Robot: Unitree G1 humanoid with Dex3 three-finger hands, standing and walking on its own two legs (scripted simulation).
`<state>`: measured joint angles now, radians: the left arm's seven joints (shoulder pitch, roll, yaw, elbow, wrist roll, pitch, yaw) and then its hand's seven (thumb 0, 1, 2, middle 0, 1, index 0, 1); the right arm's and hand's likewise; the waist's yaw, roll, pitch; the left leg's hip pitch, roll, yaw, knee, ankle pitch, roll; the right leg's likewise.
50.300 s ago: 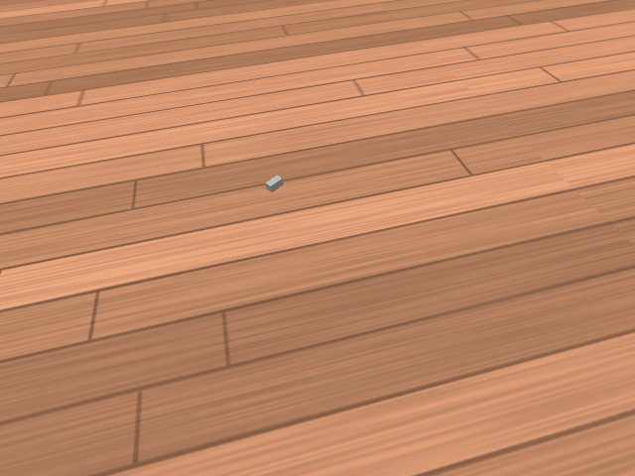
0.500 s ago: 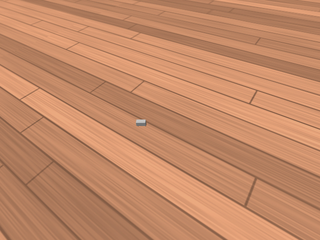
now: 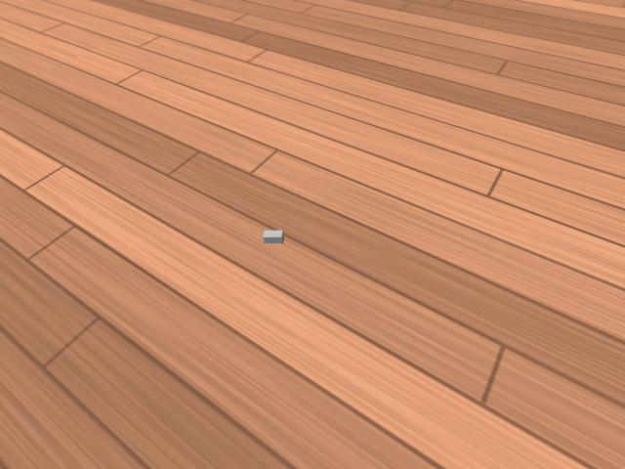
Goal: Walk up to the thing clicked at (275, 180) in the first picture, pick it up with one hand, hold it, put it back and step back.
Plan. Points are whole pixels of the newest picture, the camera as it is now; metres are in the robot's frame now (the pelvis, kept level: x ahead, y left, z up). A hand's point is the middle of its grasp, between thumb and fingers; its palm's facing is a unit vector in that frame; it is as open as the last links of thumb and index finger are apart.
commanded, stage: step back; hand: left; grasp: from above
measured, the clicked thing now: (273, 236) +1.09 +0.22 -0.75
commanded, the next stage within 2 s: stand in 0.12 s
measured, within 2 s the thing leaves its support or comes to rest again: neither
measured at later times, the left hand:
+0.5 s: hand out of the picture +0.09 +0.25 -0.14, palm faces -0.03 -0.95 -0.33, open 7.4 cm
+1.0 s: hand out of the picture +0.03 +0.25 -0.14, palm faces -0.02 -0.94 -0.35, open 7.4 cm
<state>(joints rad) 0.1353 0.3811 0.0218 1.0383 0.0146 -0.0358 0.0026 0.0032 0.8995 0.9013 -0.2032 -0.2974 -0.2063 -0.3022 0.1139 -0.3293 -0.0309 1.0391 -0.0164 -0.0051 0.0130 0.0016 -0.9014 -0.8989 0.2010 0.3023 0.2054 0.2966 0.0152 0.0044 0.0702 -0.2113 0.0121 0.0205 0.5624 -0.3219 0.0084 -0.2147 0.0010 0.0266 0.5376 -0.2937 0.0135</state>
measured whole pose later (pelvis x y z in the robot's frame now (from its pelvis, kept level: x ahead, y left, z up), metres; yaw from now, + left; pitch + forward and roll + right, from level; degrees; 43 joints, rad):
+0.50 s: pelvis -0.01 +0.00 +0.02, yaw +0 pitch -3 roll +0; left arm 0.06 0.34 0.00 1.14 0.01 -0.02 0.00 0.00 0.90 0.90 -0.20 -0.30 -0.21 -0.30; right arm 0.06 -0.34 -0.01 1.13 0.00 -0.01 0.01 0.00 -0.90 -0.90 0.20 0.30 0.20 0.30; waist 0.00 -0.01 0.07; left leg -0.09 0.00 0.02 0.32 -0.19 0.01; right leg -0.10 -0.02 0.03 0.32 -0.17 0.02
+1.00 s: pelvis -0.02 -0.01 +0.02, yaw +1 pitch -2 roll +0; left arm 0.13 0.35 -0.01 1.16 0.01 -0.02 -0.01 0.00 0.90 0.90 -0.20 -0.30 -0.21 -0.30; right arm 0.11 -0.35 0.00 1.16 -0.01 -0.01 0.02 0.00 -0.90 -0.90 0.20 0.30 0.20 0.30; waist 0.00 0.01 0.05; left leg -0.12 0.01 0.00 0.32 -0.16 -0.01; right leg -0.13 0.00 0.00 0.31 -0.15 0.01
